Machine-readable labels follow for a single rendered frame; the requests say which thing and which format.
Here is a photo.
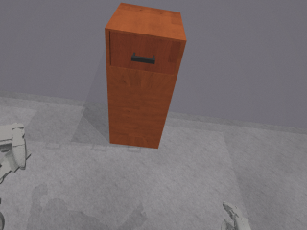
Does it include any right robot hand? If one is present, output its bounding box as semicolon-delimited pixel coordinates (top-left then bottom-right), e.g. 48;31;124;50
219;201;252;230

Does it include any left robot hand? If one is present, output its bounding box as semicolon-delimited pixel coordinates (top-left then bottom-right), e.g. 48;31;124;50
0;122;32;184

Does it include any cabinet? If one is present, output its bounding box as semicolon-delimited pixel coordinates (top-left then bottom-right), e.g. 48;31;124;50
105;3;187;149

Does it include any handle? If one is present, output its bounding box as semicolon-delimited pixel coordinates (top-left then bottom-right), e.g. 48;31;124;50
131;52;155;64

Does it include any drawer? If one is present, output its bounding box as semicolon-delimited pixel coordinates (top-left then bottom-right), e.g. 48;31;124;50
110;31;181;75

